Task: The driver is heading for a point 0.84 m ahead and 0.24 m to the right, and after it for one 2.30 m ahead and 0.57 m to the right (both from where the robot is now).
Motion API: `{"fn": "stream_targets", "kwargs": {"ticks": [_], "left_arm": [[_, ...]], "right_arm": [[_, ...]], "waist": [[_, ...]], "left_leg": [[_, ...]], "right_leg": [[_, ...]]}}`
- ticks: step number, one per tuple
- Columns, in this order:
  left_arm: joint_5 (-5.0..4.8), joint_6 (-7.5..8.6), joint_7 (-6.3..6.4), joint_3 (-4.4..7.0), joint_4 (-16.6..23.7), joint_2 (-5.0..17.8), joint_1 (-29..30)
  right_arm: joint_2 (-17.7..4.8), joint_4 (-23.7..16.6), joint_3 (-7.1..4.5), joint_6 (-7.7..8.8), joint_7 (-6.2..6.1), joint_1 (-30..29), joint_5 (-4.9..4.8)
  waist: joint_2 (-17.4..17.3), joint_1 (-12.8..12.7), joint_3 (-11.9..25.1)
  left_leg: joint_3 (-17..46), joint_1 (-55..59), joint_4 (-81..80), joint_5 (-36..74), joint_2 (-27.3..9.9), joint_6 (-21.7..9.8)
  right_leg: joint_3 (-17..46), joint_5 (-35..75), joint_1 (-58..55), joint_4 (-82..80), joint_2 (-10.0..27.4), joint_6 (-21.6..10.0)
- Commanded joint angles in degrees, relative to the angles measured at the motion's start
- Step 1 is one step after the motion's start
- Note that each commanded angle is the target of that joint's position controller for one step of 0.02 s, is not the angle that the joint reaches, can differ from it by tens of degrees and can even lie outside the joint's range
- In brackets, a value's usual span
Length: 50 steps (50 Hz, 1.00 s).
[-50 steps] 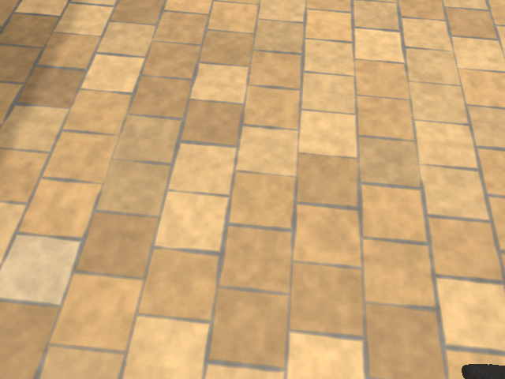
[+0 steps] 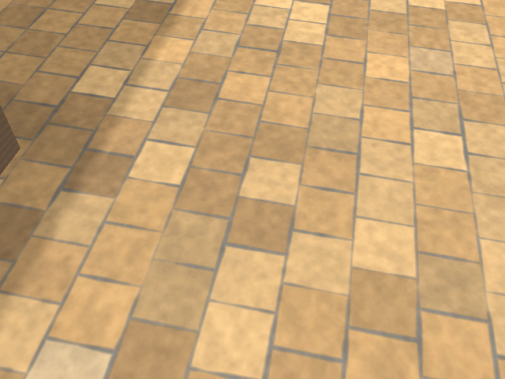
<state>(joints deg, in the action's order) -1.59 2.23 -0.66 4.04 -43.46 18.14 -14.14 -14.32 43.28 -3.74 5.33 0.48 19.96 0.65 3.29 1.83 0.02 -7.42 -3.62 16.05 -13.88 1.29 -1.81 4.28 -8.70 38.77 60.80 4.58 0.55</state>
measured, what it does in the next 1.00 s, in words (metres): walks ahead, turning right: right foot, then left foot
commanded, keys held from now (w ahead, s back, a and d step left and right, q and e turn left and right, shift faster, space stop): w+e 0.14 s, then e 0.64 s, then no key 0.22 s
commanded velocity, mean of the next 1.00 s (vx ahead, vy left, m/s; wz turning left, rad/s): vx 0.18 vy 0.00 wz -0.51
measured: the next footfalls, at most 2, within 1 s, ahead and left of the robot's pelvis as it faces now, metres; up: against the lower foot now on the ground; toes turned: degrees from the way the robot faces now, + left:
right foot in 0.24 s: +0.31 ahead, -0.14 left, +0.00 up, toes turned -10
left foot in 0.74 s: +0.43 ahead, +0.05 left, +0.00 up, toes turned -32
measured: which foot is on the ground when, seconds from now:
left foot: down 0.00-0.26, up 0.28-0.72, down 0.74-1.00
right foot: up 0.00-0.22, down 0.24-0.74, up 0.76-1.00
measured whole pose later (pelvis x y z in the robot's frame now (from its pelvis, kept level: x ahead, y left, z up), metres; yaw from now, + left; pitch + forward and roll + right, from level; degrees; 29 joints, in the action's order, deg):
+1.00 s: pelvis +0.31 -0.02 +0.00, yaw -32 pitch +1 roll -1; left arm -0.8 -3.7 1.3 4.2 -36.8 18.1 -9.4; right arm -15.0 40.5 -2.7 -0.5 -1.3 9.6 0.5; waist 1.5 1.3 -3.1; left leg 0.7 -16.4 27.0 -11.8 -2.0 0.2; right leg 4.3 -26.1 23.7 51.1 -1.8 5.1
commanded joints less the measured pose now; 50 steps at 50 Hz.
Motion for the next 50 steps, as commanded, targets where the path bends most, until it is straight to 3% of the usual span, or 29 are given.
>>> {"fn": "stream_targets", "kwargs": {"ticks": [1,7,9,11,12,13,14,15,16,17,18,19,21,24,28,30,33,35,36,37,38,39,40,41,42,43,46,48,50], "left_arm": [[0.27,0.46,-0.69,-0.31,4.71,0.33,2.66],[0.23,0.80,-3.18,-1.07,9.91,-0.15,13.63],[0.81,0.78,-3.72,-0.16,10.90,1.70,12.61],[0.97,0.64,-3.48,2.00,8.91,5.64,1.51],[1.09,0.39,-2.48,3.62,7.47,8.73,-6.04],[1.16,-0.32,-0.88,4.15,6.96,13.56,-7.66],[2.42,0.35,-1.20,4.05,10.43,16.57,-5.04],[2.06,0.11,-1.43,3.41,11.27,12.25,-4.85],[1.44,0.33,-1.48,2.69,10.99,10.11,-1.33],[0.52,0.33,-1.26,2.35,10.81,8.37,1.31],[0.38,0.08,-0.89,2.02,11.19,7.26,3.55],[1.36,-0.17,-0.68,1.93,11.59,7.24,4.71],[1.99,-0.18,-0.40,2.17,11.29,7.70,5.83],[1.55,-0.86,0.68,2.45,10.51,8.69,5.30],[0.89,-2.89,2.18,2.40,10.85,8.74,5.88],[1.04,-3.48,2.47,2.43,11.01,8.80,5.74],[1.12,-3.96,2.28,2.45,11.10,8.60,5.06],[0.62,-4.19,2.18,2.23,11.45,7.94,5.69],[0.15,-4.41,2.28,2.01,11.72,7.28,6.48],[0.42,-4.46,2.30,1.37,11.94,5.10,4.53],[0.77,-4.23,2.13,0.86,12.42,2.90,-0.32],[1.23,-3.61,2.04,2.12,12.63,7.80,1.00],[0.98,-3.64,2.06,3.25,11.48,10.87,1.02],[0.73,-4.27,2.30,3.43,10.21,10.26,1.12],[0.75,-5.03,2.60,3.14,9.67,8.79,1.11],[0.74,-5.48,2.55,2.62,9.72,7.04,1.34],[0.55,-5.35,2.34,1.22,10.75,3.31,3.93],[0.93,-5.13,2.02,0.46,11.22,2.00,5.30],[0.87,-5.04,1.60,0.33,11.18,2.29,5.88]], "right_arm": [[-7.70,-3.06,-1.83,1.21,-0.59,-4.49,0.00],[-10.94,0.45,-2.67,-0.29,-1.35,-0.32,-1.35],[-12.64,0.42,-3.00,-1.54,-1.96,-1.28,-1.42],[-14.11,-0.25,-3.27,-2.66,-2.68,-2.28,-1.75],[-13.55,-1.06,-2.90,-2.40,-2.82,-3.20,-2.21],[-6.47,-2.68,-0.86,-1.72,-2.31,0.51,0.71],[-5.63,-4.17,0.64,-0.40,-1.18,7.14,0.61],[-11.99,-3.77,-0.92,0.19,-0.72,0.09,-0.88],[-11.58,-5.69,-0.72,0.15,-0.89,-4.39,-1.96],[-10.40,-5.11,-0.57,-0.20,-1.71,-5.31,-1.13],[-10.85,-5.08,-0.86,-0.98,-2.30,-5.33,-0.52],[-11.16,-4.95,-1.05,-1.95,-2.37,-4.48,-0.43],[-9.51,-4.40,-0.72,-3.04,-2.73,-2.76,0.06],[-8.23,-5.04,-0.28,-3.73,-3.34,-4.94,0.50],[-8.04,-6.50,-0.16,-4.39,-3.06,-10.44,-0.01],[-8.07,-7.26,-0.16,-4.24,-2.70,-12.88,-0.31],[-8.65,-7.75,-0.46,-3.29,-2.06,-13.96,-0.54],[-8.87,-7.44,-0.87,-2.52,-1.57,-12.17,-0.69],[-9.03,-6.73,-1.19,-2.15,-1.39,-10.08,-0.72],[-11.89,-6.76,-1.95,-2.09,-1.57,-8.88,-0.02],[-16.88,-7.62,-2.95,-2.92,-2.03,-11.94,1.24],[-14.49,-7.12,-2.83,-3.25,-1.81,-9.14,2.02],[-11.73,-7.67,-2.00,-3.28,-1.82,-9.65,1.62],[-9.78,-7.76,-1.52,-3.51,-1.89,-11.24,0.88],[-8.70,-7.92,-1.14,-3.77,-1.96,-12.42,-0.02],[-8.63,-7.75,-0.93,-4.05,-2.04,-13.02,-0.35],[-9.06,-6.98,-1.05,-4.89,-2.18,-12.47,0.10],[-9.67,-6.54,-1.24,-5.27,-2.11,-12.49,-0.07],[-10.69,-5.79,-1.51,-5.52,-1.83,-11.46,-0.51]], "waist": [[-7.21,-1.22,-4.26],[-5.50,1.84,-6.94],[-7.20,-0.12,-4.49],[-8.97,-6.07,3.03],[-7.19,-10.63,6.98],[7.31,-6.68,12.39],[12.04,-2.98,26.50],[0.35,-8.02,27.70],[-1.14,-6.38,18.29],[-6.00,-3.96,11.17],[-5.03,-2.29,7.93],[-3.12,-0.66,6.75],[-1.37,0.67,6.82],[-0.59,0.28,8.33],[1.91,-1.29,8.18],[3.49,-2.25,6.82],[5.51,-2.96,6.27],[6.18,-1.70,6.58],[5.97,-0.23,6.19],[1.40,-1.05,7.58],[-15.57,-5.89,6.53],[-19.39,-2.79,6.83],[-13.71,-2.41,6.34],[-10.46,-2.76,5.23],[-9.89,-2.82,4.26],[-10.22,-2.78,3.59],[-13.07,-1.75,4.07],[-14.71,-0.98,5.55],[-16.09,0.02,5.97]], "left_leg": [[4.74,-1.05,-8.62,19.19,-14.75,-7.55],[-1.44,5.79,-6.59,25.93,-17.08,-5.82],[-3.42,8.33,1.35,48.11,-16.64,-4.28],[-3.96,6.85,17.74,60.90,-15.05,-2.29],[-4.79,-0.84,30.85,52.84,-12.29,0.29],[-3.88,-17.98,50.86,-0.47,-5.79,3.51],[8.33,-32.90,69.79,-27.91,3.39,5.79],[15.40,-33.82,70.19,-22.86,-0.34,4.93],[14.07,-35.75,65.88,-18.07,-2.25,4.13],[12.94,-35.77,61.38,-14.68,-4.41,4.55],[12.74,-33.43,58.10,-12.45,-5.49,4.98],[12.88,-29.39,56.57,-10.92,-5.80,5.12],[11.87,-26.26,52.88,-9.53,-5.09,6.37],[11.78,-27.00,45.84,-5.53,-3.70,7.89],[13.13,-26.82,36.31,0.75,-2.36,8.27],[13.84,-26.05,31.35,1.16,-1.51,7.92],[14.10,-22.91,24.46,-1.94,0.02,6.90],[13.79,-18.39,15.69,-0.43,0.51,5.53],[13.12,-13.60,7.42,6.22,-0.29,4.34],[18.42,-6.44,4.82,12.13,-8.19,1.42],[31.00,-0.63,4.99,28.67,-20.18,-6.61],[39.43,-0.98,3.56,32.51,-26.13,-14.26],[35.17,-2.10,4.57,30.96,-24.29,-14.19],[29.24,-3.06,5.57,28.56,-20.06,-11.57],[25.44,-3.48,5.86,26.72,-17.34,-9.82],[23.09,-4.45,5.62,27.17,-16.11,-9.49],[17.77,-3.73,4.97,27.51,-13.30,-9.55],[16.64,-3.44,5.58,27.81,-13.54,-9.96],[17.52,-3.29,5.74,26.94,-14.61,-10.68]], "right_leg": [[1.03,8.41,3.84,-8.78,1.30,0.23],[-5.25,10.07,1.75,-22.91,-0.10,-3.42],[-9.13,5.20,-3.42,-24.44,-3.92,-5.19],[-10.95,3.80,-18.27,-25.95,-8.65,-7.62],[-8.37,11.75,-31.98,-31.06,-8.84,-9.79],[8.31,35.78,-49.45,-27.57,3.59,-13.61],[39.17,37.93,-63.94,-31.90,18.67,-28.41],[33.17,35.27,-60.27,-35.36,15.39,-25.11],[24.69,33.18,-52.07,-36.19,12.49,-22.18],[19.75,30.85,-42.94,-37.42,9.10,-19.35],[16.91,30.51,-35.78,-38.88,7.46,-18.47],[15.37,30.36,-29.71,-40.57,6.16,-17.96],[13.03,33.90,-23.87,-41.36,4.90,-18.10],[11.79,33.86,-22.61,-40.25,3.26,-17.08],[14.77,13.40,-22.23,-40.09,1.10,-13.88],[17.51,5.29,-22.23,-40.10,0.88,-13.27],[21.36,7.67,-24.39,-37.14,1.42,-12.98],[23.80,12.24,-26.40,-34.02,0.84,-11.73],[23.55,10.80,-25.48,-31.90,-0.85,-9.90],[20.66,-0.20,-21.48,-26.14,-3.81,-6.98],[9.56,-22.92,-10.54,-15.45,-13.07,-2.88],[5.31,-30.46,-4.15,-2.39,-12.71,0.17],[5.69,-26.96,-3.96,5.14,-10.18,1.62],[5.16,-23.53,-4.02,7.74,-9.48,2.78],[4.81,-21.34,-3.80,9.25,-9.16,3.82],[4.17,-19.57,-4.41,9.34,-9.08,4.49],[0.06,-17.56,-8.32,-0.91,-8.34,5.27],[-1.45,-18.04,-13.80,-10.04,-6.66,5.00],[-2.90,-16.48,-17.97,-17.75,-5.89,4.36]]}}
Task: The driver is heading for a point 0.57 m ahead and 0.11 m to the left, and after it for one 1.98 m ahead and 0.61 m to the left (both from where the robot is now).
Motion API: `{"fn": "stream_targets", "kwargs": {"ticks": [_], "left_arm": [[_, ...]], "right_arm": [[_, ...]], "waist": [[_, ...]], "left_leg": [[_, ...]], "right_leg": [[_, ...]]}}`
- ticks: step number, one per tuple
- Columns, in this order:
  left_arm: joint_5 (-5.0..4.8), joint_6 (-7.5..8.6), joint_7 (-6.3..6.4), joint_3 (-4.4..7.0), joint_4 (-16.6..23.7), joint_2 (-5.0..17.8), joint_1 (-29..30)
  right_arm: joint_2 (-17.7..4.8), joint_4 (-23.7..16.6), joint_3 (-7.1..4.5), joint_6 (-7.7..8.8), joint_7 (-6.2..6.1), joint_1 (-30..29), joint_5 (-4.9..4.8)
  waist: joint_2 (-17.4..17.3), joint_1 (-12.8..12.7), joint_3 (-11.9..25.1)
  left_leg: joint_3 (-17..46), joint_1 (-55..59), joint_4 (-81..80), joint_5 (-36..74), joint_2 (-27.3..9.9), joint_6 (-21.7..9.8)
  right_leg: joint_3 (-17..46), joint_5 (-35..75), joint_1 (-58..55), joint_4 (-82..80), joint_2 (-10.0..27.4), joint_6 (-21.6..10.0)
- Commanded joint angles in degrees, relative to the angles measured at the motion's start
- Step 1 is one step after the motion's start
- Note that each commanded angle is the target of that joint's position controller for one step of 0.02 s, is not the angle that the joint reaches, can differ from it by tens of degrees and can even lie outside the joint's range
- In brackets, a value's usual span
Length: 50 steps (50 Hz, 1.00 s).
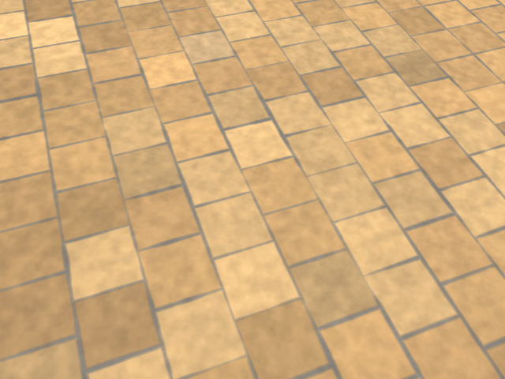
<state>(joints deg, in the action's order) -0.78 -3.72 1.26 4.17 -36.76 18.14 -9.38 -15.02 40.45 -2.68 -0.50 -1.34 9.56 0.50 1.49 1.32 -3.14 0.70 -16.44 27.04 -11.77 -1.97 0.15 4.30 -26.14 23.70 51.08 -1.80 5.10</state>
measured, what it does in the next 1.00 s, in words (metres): walks ahead: right foot, then left foot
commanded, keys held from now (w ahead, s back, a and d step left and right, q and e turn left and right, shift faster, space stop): no key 0.24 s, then w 0.74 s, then w+q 0.02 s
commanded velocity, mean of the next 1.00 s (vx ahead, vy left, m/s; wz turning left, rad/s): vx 0.27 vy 0.00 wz -0.06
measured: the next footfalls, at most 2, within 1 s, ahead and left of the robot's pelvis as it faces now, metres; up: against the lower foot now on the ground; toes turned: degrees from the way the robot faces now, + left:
right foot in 0.10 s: +0.03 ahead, -0.14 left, +0.00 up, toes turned +2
left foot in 0.56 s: +0.13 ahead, +0.11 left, +0.00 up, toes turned +0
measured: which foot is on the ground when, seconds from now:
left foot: down 0.00-0.28, up 0.30-0.54, down 0.56-1.00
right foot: up 0.00-0.08, down 0.10-0.56, up 0.58-1.00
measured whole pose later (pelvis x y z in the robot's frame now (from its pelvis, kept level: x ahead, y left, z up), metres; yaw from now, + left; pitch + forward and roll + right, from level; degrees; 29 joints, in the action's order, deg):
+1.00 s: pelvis +0.26 +0.01 -0.01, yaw -1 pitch +2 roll +0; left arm -1.2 4.8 -3.2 1.8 -36.7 13.8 -0.1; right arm -15.3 51.4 -1.5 3.4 -0.2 26.0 -0.8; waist 1.9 6.0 -2.1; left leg -1.1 8.5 10.1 -20.7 2.2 -2.5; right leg -1.0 2.3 34.6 30.2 1.9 -1.6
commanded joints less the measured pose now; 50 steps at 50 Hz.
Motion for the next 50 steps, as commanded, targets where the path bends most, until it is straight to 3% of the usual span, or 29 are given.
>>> {"fn": "stream_targets", "kwargs": {"ticks": [1,3,4,5,6,7,8,9,12,14,16,18,20,22,25,26,27,28,29,30,31,33,34,39,43,47,49,50], "left_arm": [[0.02,0.93,-0.49,0.35,4.10,2.77,0.67],[0.24,1.11,-0.89,0.40,2.28,2.34,-2.42],[0.66,1.17,-0.91,0.44,2.17,3.07,-2.44],[1.24,1.18,-0.52,0.74,2.80,5.78,-2.96],[2.09,1.05,-0.29,1.11,2.93,8.56,0.06],[2.38,1.57,-0.77,-0.05,3.43,3.80,1.99],[2.64,2.13,-1.08,-0.75,3.08,1.71,2.90],[2.78,2.59,-1.14,-0.63,2.44,2.17,2.21],[2.13,3.66,-1.06,-0.85,1.12,2.67,0.22],[1.72,3.40,-0.61,-0.66,0.36,3.31,-1.83],[1.01,2.95,-0.27,0.56,-0.32,7.34,-5.04],[0.72,3.82,0.06,0.81,-1.38,7.75,-8.19],[0.10,5.06,0.15,0.58,-1.84,6.09,-8.35],[-0.36,5.45,-0.13,0.63,-1.47,5.84,-6.03],[-0.83,5.07,-0.94,1.04,-1.33,6.89,-3.09],[-0.66,5.01,-1.07,0.80,-1.58,5.91,-3.49],[-0.24,5.20,-1.19,0.17,-1.80,4.02,-3.77],[0.62,5.65,-1.41,-1.14,-0.95,-0.14,-2.68],[-0.11,6.84,-0.98,-1.20,2.35,-0.58,-3.48],[-1.50,7.63,-0.71,0.10,1.64,4.25,-3.69],[-1.99,8.12,-0.91,0.62,1.25,5.95,-2.72],[-0.57,8.40,-1.07,0.67,-0.22,4.74,-2.49],[-0.13,8.33,-1.36,0.75,-0.58,4.13,-2.59],[0.25,7.94,-1.90,0.05,0.69,1.26,1.70],[-0.18,8.71,-2.94,-1.04,3.14,-0.73,9.82],[-0.62,9.43,-4.31,-1.26,5.06,-0.45,15.32],[-0.61,9.77,-4.85,-1.01,5.51,0.57,15.58],[-0.41,9.85,-4.81,-0.56,5.33,1.67,14.22]], "right_arm": [[-10.35,-2.56,-2.58,0.22,0.13,-0.60,-0.67],[-9.89,-2.00,-2.17,0.13,0.32,-1.23,-1.54],[-8.83,-0.89,-1.74,0.46,0.41,1.26,-1.74],[-7.22,-0.67,-1.05,1.10,0.76,2.85,-0.51],[-3.71,-1.20,-0.01,1.92,1.16,4.38,1.00],[-5.14,-1.17,-0.06,1.98,0.83,0.76,1.48],[-6.18,-0.92,-0.34,1.94,0.83,-0.82,1.32],[-6.21,-0.29,-0.37,1.83,0.67,-1.29,1.19],[-6.92,1.09,-0.59,1.47,0.31,0.05,0.66],[-6.12,2.40,-0.46,1.48,0.16,0.89,0.24],[-6.50,1.69,-0.78,1.98,0.18,-1.37,-0.75],[-7.18,0.02,-1.24,3.28,0.67,-4.39,-1.73],[-7.32,0.00,-1.55,4.60,1.64,-3.72,-2.33],[-6.04,0.59,-1.00,5.63,2.67,-3.68,-2.11],[-5.65,3.69,-0.92,5.99,3.65,2.52,-1.73],[-6.30,5.62,-1.36,5.76,3.56,6.93,-1.60],[-7.30,6.92,-1.86,5.52,3.17,11.53,-1.82],[-11.14,7.45,-2.72,5.63,2.48,17.56,-1.56],[-18.59,7.16,-4.19,5.87,2.84,20.49,-0.88],[-14.38,6.11,-3.00,6.29,2.93,16.40,-0.62],[-11.42,5.17,-2.08,6.54,2.74,12.80,-0.73],[-9.17,4.30,-1.17,6.53,2.70,9.29,-0.29],[-8.61,4.19,-0.86,6.43,2.58,9.13,-0.11],[-8.71,5.59,-0.66,5.95,1.94,12.26,-0.56],[-9.29,6.86,-0.62,5.28,1.12,14.73,-0.82],[-9.82,8.62,-0.92,4.56,0.95,17.50,-1.32],[-10.35,9.03,-1.31,4.11,0.76,17.38,-1.53],[-10.87,9.04,-1.54,3.91,0.62,17.28,-1.50]], "waist": [[-14.32,0.61,9.00],[-12.89,-1.44,8.03],[-11.21,-1.32,7.56],[-5.25,-0.30,9.42],[7.85,3.17,9.17],[7.66,0.73,8.14],[6.04,0.63,6.40],[5.99,-0.01,5.69],[5.03,-0.14,2.85],[5.18,-1.27,3.28],[8.27,-3.79,-1.50],[10.42,-5.49,-4.83],[8.70,-4.70,-3.97],[5.62,-3.97,-2.24],[4.49,-0.03,1.86],[3.50,1.76,3.19],[2.06,3.82,4.22],[-7.73,6.14,5.49],[-20.90,5.52,7.85],[-13.37,4.26,4.36],[-10.77,3.04,-0.48],[-6.98,1.44,-1.97],[-7.24,0.93,-1.52],[-5.27,1.53,-0.69],[-5.72,3.82,-2.45],[-5.35,4.35,-4.56],[-5.92,2.88,-3.77],[-6.56,1.53,-2.08]], "left_leg": [[9.92,9.41,-4.91,23.38,-11.60,-12.71],[9.09,6.41,-3.25,19.05,-10.44,-10.94],[8.50,3.53,-2.81,14.67,-9.28,-8.08],[6.12,-1.18,0.79,6.86,-6.86,-3.72],[-0.48,-3.17,2.64,-4.82,-1.02,0.75],[0.26,1.59,1.26,-5.82,-1.43,2.67],[0.20,3.03,0.15,-1.58,-1.32,3.23],[-0.25,3.84,0.15,0.90,-1.11,3.45],[0.34,4.42,-0.78,3.52,-1.49,3.20],[-2.74,2.82,2.24,-3.29,0.88,3.06],[-4.82,-7.04,9.71,-10.99,2.93,2.01],[-0.80,-16.20,19.03,-17.00,0.23,-0.27],[1.71,-22.43,22.62,-18.47,-2.61,-2.31],[0.32,-18.16,15.87,-14.97,-2.68,-3.15],[-4.56,2.35,4.15,0.23,1.56,-2.22],[-5.52,10.03,2.85,2.68,3.30,-1.68],[-3.87,16.62,1.99,1.13,2.48,-2.12],[10.44,22.60,-5.08,-5.44,-7.70,-5.47],[37.30,27.01,-15.03,-19.01,-20.32,-14.98],[41.53,23.80,-17.95,-30.12,-21.70,-16.98],[35.35,20.80,-17.73,-29.07,-19.59,-14.97],[24.31,17.69,-17.86,-15.66,-14.46,-11.93],[19.73,16.24,-18.42,-9.76,-12.30,-10.71],[8.82,16.59,-19.48,14.06,-9.41,-10.92],[4.02,14.06,-20.89,15.59,-7.86,-9.99],[4.05,18.41,-19.52,17.58,-10.78,-10.55],[3.93,22.29,-16.46,24.81,-12.27,-9.89],[4.40,23.35,-13.34,33.50,-12.44,-9.38]], "right_leg": [[-3.53,2.81,-4.69,-12.03,0.45,-0.66],[-5.23,13.47,-11.92,-26.45,-0.28,-2.86],[-3.69,18.59,-16.63,-31.89,0.36,-4.59],[3.57,27.08,-23.12,-31.08,6.58,-6.79],[9.65,29.91,-19.59,-29.10,12.99,-11.66],[10.32,22.22,-12.83,-30.56,13.33,-14.15],[8.32,16.02,-11.63,-30.72,10.48,-12.35],[6.87,13.41,-11.09,-30.49,8.41,-10.48],[5.95,15.64,-9.52,-30.21,7.23,-8.80],[7.10,1.79,-10.47,-32.11,7.08,-9.96],[15.71,-15.45,-11.01,-37.99,12.06,-14.46],[24.18,-15.56,-13.41,-41.37,17.58,-18.55],[25.07,-9.55,-19.37,-40.95,19.46,-19.79],[19.26,-1.69,-19.62,-40.24,17.04,-18.28],[9.95,6.64,-10.29,-36.65,12.24,-15.94],[8.38,6.33,-6.31,-33.74,10.91,-14.94],[6.36,5.87,-2.20,-28.70,9.13,-13.16],[0.15,4.32,4.41,-11.06,3.63,-8.94],[-2.19,-6.78,16.78,6.07,-2.29,-6.08],[2.23,-6.31,21.89,14.25,1.33,-6.56],[2.18,-0.22,24.70,15.81,4.08,-7.75],[0.81,9.02,23.22,12.83,7.10,-8.02],[0.35,12.28,20.67,11.04,7.98,-7.74],[-3.01,21.81,20.72,0.95,7.53,-4.65],[-5.35,31.04,15.48,-13.29,5.74,-4.06],[-5.30,31.17,14.76,-20.05,4.34,-5.73],[-5.27,27.70,13.64,-21.99,3.61,-7.65],[-5.66,25.46,10.03,-22.42,2.34,-8.61]]}}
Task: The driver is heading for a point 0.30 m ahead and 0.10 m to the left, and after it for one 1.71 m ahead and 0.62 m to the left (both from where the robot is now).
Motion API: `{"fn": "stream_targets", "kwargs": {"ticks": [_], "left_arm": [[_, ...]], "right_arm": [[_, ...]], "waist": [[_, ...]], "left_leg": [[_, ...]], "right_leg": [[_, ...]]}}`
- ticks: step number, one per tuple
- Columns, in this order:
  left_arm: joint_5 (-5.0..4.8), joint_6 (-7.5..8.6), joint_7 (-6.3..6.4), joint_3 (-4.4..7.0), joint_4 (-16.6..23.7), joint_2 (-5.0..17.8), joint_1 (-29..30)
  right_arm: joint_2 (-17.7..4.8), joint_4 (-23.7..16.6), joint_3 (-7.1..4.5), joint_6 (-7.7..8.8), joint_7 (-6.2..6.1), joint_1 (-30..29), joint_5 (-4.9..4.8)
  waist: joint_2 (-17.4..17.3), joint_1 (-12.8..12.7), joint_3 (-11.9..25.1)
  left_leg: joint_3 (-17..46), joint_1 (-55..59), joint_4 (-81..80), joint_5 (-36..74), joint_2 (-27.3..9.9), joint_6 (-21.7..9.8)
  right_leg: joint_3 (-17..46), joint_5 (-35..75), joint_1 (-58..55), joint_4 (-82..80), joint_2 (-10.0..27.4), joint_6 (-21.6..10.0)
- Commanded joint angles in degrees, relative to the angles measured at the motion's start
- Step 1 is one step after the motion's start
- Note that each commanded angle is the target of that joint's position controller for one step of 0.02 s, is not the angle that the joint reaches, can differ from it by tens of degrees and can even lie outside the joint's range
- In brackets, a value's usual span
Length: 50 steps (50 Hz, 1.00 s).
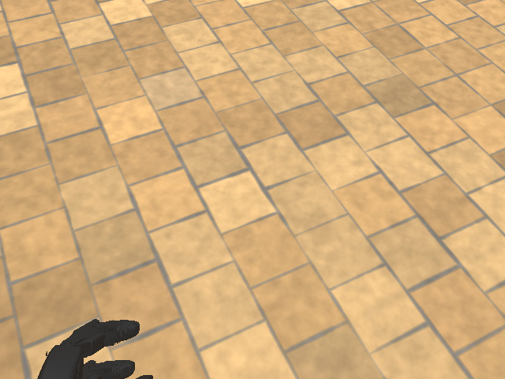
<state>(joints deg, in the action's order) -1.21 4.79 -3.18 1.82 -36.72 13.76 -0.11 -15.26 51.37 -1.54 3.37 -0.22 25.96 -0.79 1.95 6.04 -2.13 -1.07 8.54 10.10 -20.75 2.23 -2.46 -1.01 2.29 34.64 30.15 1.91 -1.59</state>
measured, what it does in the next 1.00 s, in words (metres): walks ahead, turning left: right foot, then left foot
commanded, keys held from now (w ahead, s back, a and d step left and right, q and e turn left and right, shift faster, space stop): w+q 1.00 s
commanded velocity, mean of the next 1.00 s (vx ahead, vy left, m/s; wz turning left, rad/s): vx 0.49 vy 0.00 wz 0.47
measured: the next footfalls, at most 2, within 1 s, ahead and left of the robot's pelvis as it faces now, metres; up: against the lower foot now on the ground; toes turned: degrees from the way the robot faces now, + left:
right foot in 0.06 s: +0.23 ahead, -0.12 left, +0.00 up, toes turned +0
left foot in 0.58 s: +0.48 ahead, +0.17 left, +0.00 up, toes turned +20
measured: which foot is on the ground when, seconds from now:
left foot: down 0.00-0.08, up 0.10-0.56, down 0.58-1.00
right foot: up 0.00-0.04, down 0.06-0.58, up 0.60-1.00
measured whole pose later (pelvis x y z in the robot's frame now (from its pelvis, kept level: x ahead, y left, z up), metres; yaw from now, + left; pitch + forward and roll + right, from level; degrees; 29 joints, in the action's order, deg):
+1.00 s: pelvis +0.56 +0.11 +0.01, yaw +31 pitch +2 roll +0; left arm -0.1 5.7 -1.4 2.2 -40.8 16.3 -0.4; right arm -17.0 40.5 -4.2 2.4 -0.8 20.5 -1.3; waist 2.5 4.6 -2.0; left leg 9.7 -5.2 22.2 -18.1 6.0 -4.2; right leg 5.6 2.7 33.7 30.3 1.8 3.0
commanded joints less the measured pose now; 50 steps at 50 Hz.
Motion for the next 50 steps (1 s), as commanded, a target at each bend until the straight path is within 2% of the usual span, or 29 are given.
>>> {"fn": "stream_targets", "kwargs": {"ticks": [1,2,3,4,5,6,7,8,10,12,14,19,22,24,27,28,29,30,31,32,33,34,35,36,37,39,43,47,50], "left_arm": [[0.22,1.28,-0.03,2.51,4.60,7.56,1.49],[0.18,1.20,0.59,3.72,2.46,9.86,-6.77],[0.62,0.98,1.49,4.69,-0.12,12.43,-17.79],[2.26,0.66,2.08,5.93,-1.55,17.87,-24.80],[1.82,0.61,1.95,4.74,-2.00,13.47,-25.28],[1.19,0.45,2.23,3.64,-2.06,9.97,-20.74],[0.83,0.40,2.43,3.15,-2.26,8.41,-16.92],[1.11,0.70,2.24,2.80,-2.85,7.10,-13.82],[1.91,1.83,1.87,2.57,-3.62,5.31,-10.24],[1.70,2.81,1.65,2.92,-5.02,5.59,-9.14],[1.95,3.19,1.88,3.34,-6.29,6.89,-9.02],[1.80,2.41,3.06,3.86,-8.11,9.63,-11.37],[1.06,1.21,3.37,4.38,-9.67,11.53,-15.15],[0.42,0.05,3.45,4.71,-10.47,12.37,-16.68],[-0.25,-1.46,3.86,5.32,-10.24,14.54,-15.54],[-0.41,-1.98,4.04,5.45,-9.95,15.08,-14.81],[-0.62,-2.31,4.22,5.10,-9.59,14.52,-13.84],[0.79,-1.87,4.34,3.88,-8.55,11.66,-15.31],[2.34,-0.19,3.48,1.41,-5.48,3.67,-20.25],[0.28,1.96,2.66,2.12,-5.09,9.00,-13.96],[-1.53,3.03,2.25,2.70,-3.36,11.16,-9.14],[-0.82,3.62,2.59,2.37,-3.37,10.29,-8.55],[0.67,3.63,3.00,2.66,-3.96,10.45,-8.69],[1.10,3.02,2.96,2.98,-4.25,10.80,-9.91],[1.35,2.32,2.89,3.08,-4.20,10.60,-10.59],[2.02,1.20,2.96,2.76,-4.06,9.01,-10.38],[2.01,0.86,2.91,1.65,-1.63,6.59,-1.89],[0.99,1.59,2.04,1.50,0.31,6.98,4.14],[0.79,2.35,1.51,2.36,0.68,9.22,3.94]], "right_arm": [[-11.56,-1.92,-3.00,-0.23,-0.65,0.56,-0.15],[-11.71,-2.18,-2.99,-0.69,-0.71,-0.61,0.09],[-10.75,-3.34,-2.43,-0.69,-0.79,-1.89,0.66],[-3.24,-5.19,-0.50,0.10,-0.46,4.19,1.13],[-4.46,-3.73,-0.43,1.20,-0.06,5.86,-0.25],[-9.98,-5.45,-2.26,1.58,0.15,-0.66,-2.13],[-10.04,-6.78,-2.36,1.73,0.07,-4.95,-2.38],[-8.72,-7.16,-2.37,1.59,-0.19,-7.00,-1.60],[-6.42,-5.94,-2.62,-0.11,-0.40,-3.88,-1.18],[-4.34,-6.03,-2.46,-1.61,-0.57,-3.29,-1.14],[-4.55,-7.61,-2.66,-2.20,-0.87,-6.20,-0.73],[-3.27,-10.76,-1.93,-0.85,1.02,-15.38,-0.42],[-2.72,-13.67,-1.44,-0.72,2.27,-21.42,-0.47],[-3.28,-15.68,-1.54,-0.80,2.97,-23.83,-0.48],[-5.71,-17.19,-2.76,-1.25,3.53,-21.54,-0.39],[-7.56,-16.37,-3.86,-1.50,3.44,-16.37,-0.48],[-10.46,-14.21,-5.67,-1.67,2.87,-7.27,-0.66],[-15.74,-12.38,-7.72,-2.37,1.59,1.48,-0.86],[-20.74,-13.31,-8.09,-1.71,1.55,-1.58,-1.00],[-15.31,-15.13,-6.50,-0.71,2.02,-0.44,-0.47],[-12.43,-14.69,-5.64,0.06,2.20,-2.33,0.06],[-11.26,-14.99,-5.28,0.44,2.16,-5.72,-0.17],[-9.60,-15.70,-4.80,0.46,2.00,-9.39,-0.01],[-8.32,-16.77,-4.25,0.53,1.70,-11.36,0.69],[-8.29,-17.18,-4.21,0.59,1.52,-11.98,0.77],[-9.23,-16.82,-4.44,0.81,0.89,-11.31,0.25],[-10.87,-15.58,-4.95,0.28,-0.53,-8.45,-0.18],[-11.44,-13.96,-5.22,-0.24,-0.75,-5.14,-0.51],[-10.55,-13.29,-5.15,-0.73,-1.08,-4.50,-0.73]], "waist": [[-8.29,-5.50,-0.01],[-8.47,-10.23,5.56],[-7.90,-15.24,13.39],[5.56,-12.86,23.86],[10.97,-13.05,29.91],[6.98,-13.00,17.75],[3.90,-11.38,10.05],[0.91,-9.28,5.71],[3.28,-5.52,3.37],[2.61,-4.24,1.37],[1.87,-4.14,-0.78],[-0.34,-7.37,-2.38],[-1.43,-10.01,-3.88],[-1.14,-10.42,-4.31],[1.57,-7.34,-0.49],[2.27,-4.16,2.93],[1.23,1.02,7.71],[-5.81,3.99,13.31],[-18.78,-3.77,18.12],[-10.91,0.75,22.74],[-8.24,0.98,14.73],[-3.37,-1.60,9.89],[-2.01,-3.90,7.02],[-3.27,-5.74,6.42],[-3.67,-6.51,6.07],[-3.16,-7.03,4.91],[-5.08,-4.35,2.10],[-6.91,-1.80,1.33],[-8.08,-2.61,1.47]], "left_leg": [[6.50,-0.85,8.42,53.11,-16.42,-6.30],[5.34,-2.55,17.77,60.32,-14.62,-5.22],[5.09,-13.63,31.22,51.83,-12.57,-3.58],[2.64,-36.95,54.30,18.32,-2.90,0.15],[10.20,-44.33,64.63,-11.38,0.77,0.62],[10.46,-49.32,67.34,-8.53,-3.00,0.55],[8.06,-49.28,65.14,-3.24,-5.98,0.40],[7.30,-47.39,62.09,0.35,-7.83,0.62],[7.79,-40.86,59.15,4.53,-10.31,1.10],[7.56,-40.42,57.77,5.57,-11.03,1.88],[8.21,-43.89,54.36,9.83,-11.32,2.64],[4.08,-44.60,36.10,24.84,-10.13,2.46],[1.80,-47.18,29.76,24.43,-9.57,1.39],[0.64,-49.16,27.32,20.76,-8.91,0.16],[-3.70,-42.47,26.32,11.88,-4.40,-2.83],[-5.23,-35.48,26.10,9.65,-1.82,-4.31],[-5.59,-22.36,22.60,12.44,0.98,-6.43],[6.52,-4.71,21.19,12.95,-5.57,-9.89],[40.11,11.68,13.97,1.20,-18.66,-20.55],[48.33,14.10,7.04,-2.70,-21.22,-20.87],[40.01,8.94,6.21,2.08,-19.84,-18.07],[32.89,0.82,6.65,8.96,-17.30,-16.21],[27.50,-6.40,6.28,15.85,-15.11,-14.90],[24.72,-10.82,5.14,20.64,-13.76,-14.57],[23.61,-13.30,4.08,23.45,-13.05,-14.79],[19.94,-17.29,3.01,28.29,-11.85,-15.08],[14.86,-21.44,3.04,24.54,-7.65,-11.92],[17.43,-21.67,4.74,17.19,-8.02,-9.68],[22.49,-16.50,9.47,15.36,-10.14,-8.75]], "right_leg": [[-1.19,-5.48,-6.41,-1.25,-3.09,-3.01],[-2.37,-4.55,-17.69,-2.73,-4.48,-4.78],[2.75,-2.85,-36.98,0.00,0.99,-7.54],[27.07,-11.32,-61.34,-0.21,17.46,-14.80],[44.36,-20.07,-62.64,-9.69,23.09,-17.75],[35.56,-23.74,-53.39,-12.29,20.47,-14.21],[26.50,-21.08,-43.82,-14.12,18.12,-12.01],[20.99,-16.62,-35.66,-16.56,15.74,-10.77],[12.46,-11.47,-26.63,-20.72,12.54,-9.72],[7.37,-7.59,-22.41,-23.42,12.41,-10.37],[3.17,-4.84,-21.67,-24.78,12.17,-10.38],[-6.00,0.33,-25.80,-24.79,10.17,-8.70],[-7.48,1.58,-32.66,-23.46,12.63,-8.49],[-8.22,4.74,-38.05,-21.01,14.21,-7.71],[-10.47,27.46,-42.11,-11.25,14.73,-5.68],[-11.37,35.27,-41.55,-3.10,14.03,-4.88],[-12.95,35.18,-36.73,9.23,11.86,-3.03],[-13.12,16.75,-22.43,27.32,9.09,-0.27],[-5.70,-35.14,2.56,45.71,-3.69,3.00],[6.31,-36.22,8.51,50.48,-3.09,1.84],[6.32,-30.58,12.47,48.92,-0.63,0.47],[6.09,-25.61,10.62,44.03,1.92,-0.09],[5.99,-22.74,6.98,39.02,3.63,0.31],[6.48,-20.72,3.15,36.86,4.72,0.71],[6.24,-19.75,1.38,34.88,4.76,1.54],[4.95,-17.52,0.52,30.07,4.30,3.63],[3.87,-3.47,-0.87,12.47,1.48,5.91],[4.15,3.75,-5.73,1.88,-1.36,5.36],[6.12,-0.41,-6.65,-1.88,-1.53,3.60]]}}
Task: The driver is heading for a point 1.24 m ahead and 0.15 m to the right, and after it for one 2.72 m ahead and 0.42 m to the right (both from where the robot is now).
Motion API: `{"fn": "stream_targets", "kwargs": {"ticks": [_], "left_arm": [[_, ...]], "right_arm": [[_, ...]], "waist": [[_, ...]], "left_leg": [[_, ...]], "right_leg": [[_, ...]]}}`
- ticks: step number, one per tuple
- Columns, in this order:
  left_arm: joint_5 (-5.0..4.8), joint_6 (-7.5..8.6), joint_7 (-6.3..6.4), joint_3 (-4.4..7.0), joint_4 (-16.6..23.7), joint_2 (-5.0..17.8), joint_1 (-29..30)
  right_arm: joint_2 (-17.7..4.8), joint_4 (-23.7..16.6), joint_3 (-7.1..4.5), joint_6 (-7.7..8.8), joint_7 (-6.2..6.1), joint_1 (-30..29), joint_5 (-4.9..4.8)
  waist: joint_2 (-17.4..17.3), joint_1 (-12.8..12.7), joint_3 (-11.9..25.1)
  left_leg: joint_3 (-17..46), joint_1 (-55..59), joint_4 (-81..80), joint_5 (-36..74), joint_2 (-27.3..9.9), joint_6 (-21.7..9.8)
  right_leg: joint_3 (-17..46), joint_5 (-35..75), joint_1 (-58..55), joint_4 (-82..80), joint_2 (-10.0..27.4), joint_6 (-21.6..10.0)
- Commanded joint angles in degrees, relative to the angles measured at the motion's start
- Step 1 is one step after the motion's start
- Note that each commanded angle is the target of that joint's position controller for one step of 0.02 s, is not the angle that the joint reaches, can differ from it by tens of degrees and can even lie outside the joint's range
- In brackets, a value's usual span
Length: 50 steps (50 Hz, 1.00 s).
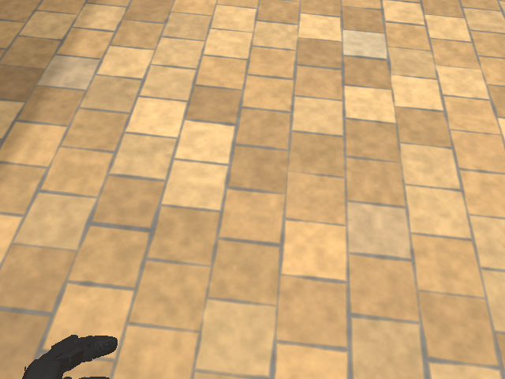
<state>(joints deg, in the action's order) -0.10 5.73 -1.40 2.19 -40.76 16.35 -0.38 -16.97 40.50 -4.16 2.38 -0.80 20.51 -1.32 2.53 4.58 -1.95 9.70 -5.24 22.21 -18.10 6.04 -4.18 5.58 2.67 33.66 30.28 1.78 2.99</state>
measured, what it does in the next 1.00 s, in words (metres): walks ahead: right foot, then left foot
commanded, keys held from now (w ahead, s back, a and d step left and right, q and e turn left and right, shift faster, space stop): w+q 0.10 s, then w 0.36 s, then w+e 0.14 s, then e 0.40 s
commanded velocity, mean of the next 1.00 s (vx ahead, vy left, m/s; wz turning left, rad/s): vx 0.40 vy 0.00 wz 0.00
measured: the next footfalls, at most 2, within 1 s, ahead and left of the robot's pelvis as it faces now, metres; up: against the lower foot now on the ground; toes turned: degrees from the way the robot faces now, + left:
right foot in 0.08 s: +0.23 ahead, -0.14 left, +0.00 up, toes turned +7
left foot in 0.56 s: +0.46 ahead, +0.16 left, +0.00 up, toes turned +9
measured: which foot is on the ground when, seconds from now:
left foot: down 0.00-0.08, up 0.10-0.54, down 0.56-1.00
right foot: up 0.00-0.06, down 0.08-0.58, up 0.60-1.00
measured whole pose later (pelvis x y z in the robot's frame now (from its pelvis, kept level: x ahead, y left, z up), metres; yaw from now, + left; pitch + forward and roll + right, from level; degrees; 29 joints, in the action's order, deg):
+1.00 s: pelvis +0.48 +0.04 -0.01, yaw -4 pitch +1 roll +3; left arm -0.3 -1.0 -2.6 3.6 -40.3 16.3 -6.7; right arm -16.5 44.4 -4.4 1.8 -1.6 11.1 -1.1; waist 1.4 1.9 -3.3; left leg -13.9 -6.5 24.3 -18.5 -1.7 0.1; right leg -1.6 -8.1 28.9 36.6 3.1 -0.4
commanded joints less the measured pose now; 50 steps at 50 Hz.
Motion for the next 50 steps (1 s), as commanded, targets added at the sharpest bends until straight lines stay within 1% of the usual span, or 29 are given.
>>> {"fn": "stream_targets", "kwargs": {"ticks": [1,3,4,5,6,7,8,9,10,12,14,16,18,22,25,26,27,28,29,30,31,32,33,34,35,38,42,47,50], "left_arm": [[-0.38,1.69,-0.34,2.34,4.50,7.30,2.99],[-0.14,2.28,0.05,3.58,2.52,8.94,-4.83],[0.83,2.53,0.45,4.42,1.65,11.31,-12.47],[1.75,1.91,0.71,5.67,0.38,16.16,-19.75],[0.18,1.52,0.09,5.05,-0.68,13.13,-20.68],[-0.30,1.21,0.15,3.88,-0.10,8.75,-18.05],[0.13,0.69,0.24,3.26,0.14,7.06,-15.46],[0.50,0.41,0.20,2.76,-0.29,5.86,-13.50],[0.91,0.49,0.29,2.29,-0.66,4.85,-12.60],[0.63,0.86,0.28,2.19,-1.64,4.56,-12.63],[0.01,1.20,0.32,2.61,-2.82,6.30,-13.48],[-0.39,1.04,0.47,2.95,-3.63,7.86,-14.01],[-0.72,0.59,0.59,3.03,-4.35,8.77,-14.80],[-1.39,-0.42,0.58,2.99,-6.62,10.10,-19.28],[-1.86,-1.52,0.67,3.02,-8.21,10.78,-21.38],[-1.89,-1.91,0.81,3.13,-8.45,11.41,-21.16],[-2.02,-2.16,0.97,3.13,-8.37,11.81,-20.11],[-1.70,-2.12,1.03,2.59,-8.14,10.60,-20.12],[-0.07,-1.71,0.99,1.03,-6.13,6.73,-19.32],[-0.61,-0.80,0.99,-0.66,-5.24,0.94,-25.95],[-1.89,-0.49,0.98,1.03,-6.21,7.53,-22.98],[-2.57,-0.54,1.03,1.86,-5.06,9.25,-19.50],[-2.03,-0.93,1.41,1.86,-5.26,8.37,-18.16],[-1.27,-1.64,1.73,2.17,-5.43,7.74,-17.97],[-1.32,-2.73,1.89,2.33,-5.88,6.83,-19.32],[-1.16,-5.14,2.08,2.11,-4.44,3.86,-18.82],[-0.45,-5.57,0.81,1.67,-1.25,2.57,-13.59],[-0.19,-6.19,-1.22,2.63,2.84,4.68,-8.35],[-0.10,-6.58,-1.43,3.79,3.65,6.13,-10.77]], "right_arm": [[-8.87,-2.45,-2.63,0.06,-0.62,0.52,-0.12],[-7.35,-3.01,-2.17,-0.31,-0.55,-0.96,0.10],[-4.31,-3.98,-0.96,-0.21,-0.27,-1.31,0.68],[-0.53,-5.29,0.21,0.19,-0.27,5.80,-0.33],[-3.74,-4.92,0.17,0.49,-0.43,7.83,-1.00],[-7.86,-4.17,-0.90,0.36,-0.41,3.50,-1.09],[-8.29,-4.76,-0.96,0.18,-0.45,-0.86,-0.37],[-7.53,-5.63,-0.94,0.36,-0.32,-4.07,0.43],[-6.61,-5.93,-1.00,0.40,-0.05,-4.78,0.55],[-4.28,-5.64,-0.48,0.28,0.43,-3.70,0.09],[-2.79,-6.39,0.17,0.28,0.58,-5.69,0.53],[-1.97,-7.24,0.82,0.71,0.86,-8.74,1.06],[-1.24,-7.84,1.35,1.32,1.38,-12.23,0.93],[-1.32,-9.50,1.55,1.93,2.29,-19.15,0.20],[-2.61,-10.90,1.04,2.32,2.84,-21.54,0.07],[-3.54,-10.56,0.58,2.52,2.89,-19.76,0.15],[-4.99,-9.21,-0.31,2.66,2.70,-14.94,0.42],[-7.73,-6.82,-1.79,2.60,2.15,-6.96,0.88],[-12.33,-5.35,-3.15,2.26,1.27,3.64,2.00],[-15.17,-4.96,-3.42,1.67,1.23,4.84,2.48],[-9.81,-5.24,-2.08,1.69,1.32,3.85,2.27],[-7.70,-5.20,-1.20,1.91,1.31,-0.07,2.03],[-5.89,-5.12,-0.62,2.19,1.55,-3.71,2.10],[-4.46,-4.89,-0.36,2.49,1.88,-6.78,2.14],[-3.51,-4.69,-0.20,2.82,1.94,-9.02,2.23],[-4.80,-3.56,-0.89,3.48,1.16,-12.62,2.49],[-6.58,-2.10,-1.57,2.31,-0.59,-13.23,2.14],[-8.77,-0.13,-2.43,0.41,-1.04,-12.10,0.50],[-9.09,0.27,-2.79,-0.57,-1.15,-13.15,-0.91]], "waist": [[-9.58,-1.95,1.40],[-10.36,-6.20,4.54],[-7.06,-9.75,11.80],[8.50,-8.29,20.79],[14.51,-7.98,20.63],[7.63,-9.11,12.34],[3.18,-8.89,7.32],[1.36,-8.07,3.18],[2.13,-6.71,1.88],[3.55,-5.36,1.86],[2.81,-5.22,1.22],[1.61,-5.84,1.07],[1.43,-7.11,0.59],[1.65,-9.68,-0.46],[2.27,-9.01,-1.49],[2.59,-7.37,-0.74],[2.28,-4.02,1.83],[1.25,-0.17,7.20],[-5.14,4.08,16.41],[-19.70,0.49,23.34],[-13.45,2.30,19.60],[-11.82,1.07,12.09],[-8.96,-0.95,9.13],[-8.39,-2.93,6.89],[-8.99,-4.83,5.99],[-8.81,-7.18,3.93],[-8.09,-5.93,4.15],[-7.32,-4.51,4.22],[-6.65,-6.71,4.90]], "left_leg": [[13.17,-1.67,-0.99,13.63,-14.52,-6.65],[12.92,-2.30,6.11,18.78,-11.94,-4.59],[9.55,-7.30,19.08,15.69,-8.71,-2.55],[1.67,-26.99,39.22,-4.33,-0.31,2.16],[1.46,-37.14,49.41,-15.93,-2.26,3.04],[1.99,-40.05,53.00,-10.99,-4.96,3.37],[-0.51,-38.96,52.66,-6.78,-6.89,3.45],[-1.09,-37.75,49.77,-4.02,-8.23,3.37],[-1.04,-35.42,47.06,-2.02,-9.74,3.08],[-2.33,-32.33,42.72,-0.97,-10.60,3.03],[-3.70,-33.25,37.07,0.77,-11.23,3.55],[-5.15,-33.45,30.24,6.02,-12.10,4.08],[-6.79,-31.56,22.78,12.21,-11.84,4.21],[-9.20,-27.58,13.04,17.90,-9.86,4.07],[-9.13,-25.68,8.61,13.94,-8.69,2.37],[-9.49,-22.26,6.98,12.70,-7.85,1.68],[-10.51,-14.41,4.30,13.45,-6.55,0.54],[-10.27,-1.61,4.08,14.51,-6.84,-0.95],[1.58,15.70,6.47,16.08,-18.58,-4.72],[25.35,28.15,0.04,4.58,-31.09,-12.07],[26.51,23.42,-2.69,4.75,-29.95,-11.34],[16.27,16.90,-2.55,16.02,-28.33,-9.79],[8.74,10.73,-2.76,28.09,-25.58,-8.76],[3.27,5.37,-3.51,35.82,-23.64,-8.10],[-0.99,0.92,-5.03,38.89,-22.28,-7.44],[-7.81,-5.31,-8.25,43.85,-22.10,-8.36],[-15.51,-5.25,-8.93,40.17,-20.54,-7.39],[-16.85,0.03,-4.02,36.67,-23.14,-6.04],[-18.35,0.38,6.43,37.89,-22.16,-3.01]], "right_leg": [[-0.46,-3.56,-6.97,-2.32,-1.41,-1.81],[-2.19,-5.35,-17.80,-5.46,-1.73,-4.36],[3.46,-7.07,-31.49,-3.98,4.98,-7.59],[26.78,-18.17,-53.20,-6.63,18.41,-16.44],[41.88,-32.48,-54.77,-12.54,22.41,-18.71],[35.11,-36.45,-47.77,-14.30,20.07,-16.49],[26.74,-30.88,-40.52,-14.50,17.57,-14.64],[20.86,-23.75,-33.66,-15.75,15.13,-14.37],[16.63,-18.72,-29.70,-16.93,13.23,-14.02],[11.60,-12.86,-26.67,-19.02,11.40,-14.58],[8.43,-7.53,-26.21,-20.80,11.76,-16.00],[5.41,-3.54,-26.78,-21.83,11.66,-16.38],[1.72,-1.43,-26.62,-22.22,10.33,-15.35],[-0.90,-0.50,-28.59,-21.15,10.46,-13.84],[0.99,2.45,-32.18,-18.28,12.70,-12.76],[1.34,6.02,-32.64,-15.99,12.87,-12.19],[0.00,13.06,-31.61,-10.58,11.52,-11.05],[-2.03,15.83,-27.60,-0.89,8.57,-9.42],[-4.46,0.33,-15.77,17.00,4.90,-6.88],[-4.46,-34.91,2.76,34.71,-3.20,-3.95],[1.47,-35.85,7.25,41.29,-1.24,-3.66],[0.92,-31.68,9.00,42.12,0.57,-3.43],[-0.09,-28.70,6.64,40.56,2.36,-2.65],[-0.32,-26.82,4.22,38.10,3.49,-1.92],[-0.50,-25.41,0.48,36.65,4.29,-1.32],[-2.25,-20.66,-1.67,32.38,3.66,0.43],[-4.40,-8.34,-4.67,18.30,3.58,0.07],[-6.05,-9.62,-6.11,9.32,2.62,-2.51],[-8.99,-10.50,-11.89,1.64,-0.39,-5.73]]}}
